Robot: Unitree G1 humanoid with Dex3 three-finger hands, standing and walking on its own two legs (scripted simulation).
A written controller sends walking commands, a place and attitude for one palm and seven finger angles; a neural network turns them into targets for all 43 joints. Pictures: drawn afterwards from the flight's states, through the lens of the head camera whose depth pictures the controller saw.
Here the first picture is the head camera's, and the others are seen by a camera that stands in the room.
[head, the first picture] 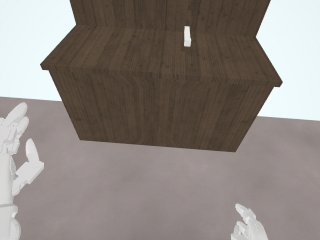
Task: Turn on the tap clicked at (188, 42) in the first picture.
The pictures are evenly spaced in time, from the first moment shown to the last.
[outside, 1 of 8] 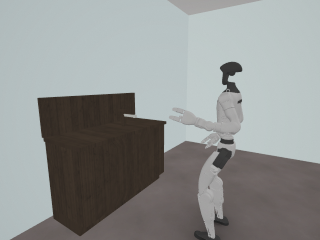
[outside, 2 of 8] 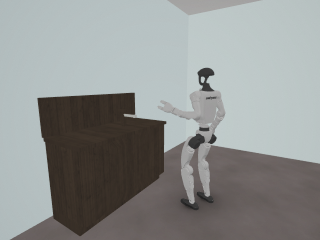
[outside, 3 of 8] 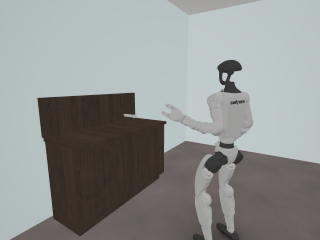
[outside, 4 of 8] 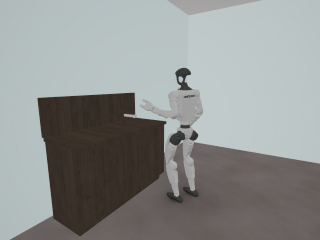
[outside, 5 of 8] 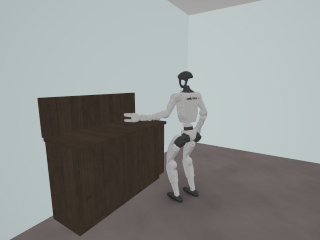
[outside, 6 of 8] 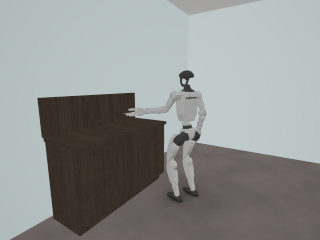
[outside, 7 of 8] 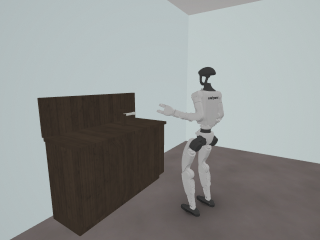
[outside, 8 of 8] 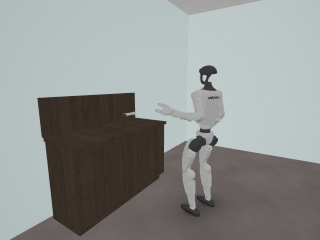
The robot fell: no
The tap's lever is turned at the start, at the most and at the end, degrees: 0 87 86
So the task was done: yes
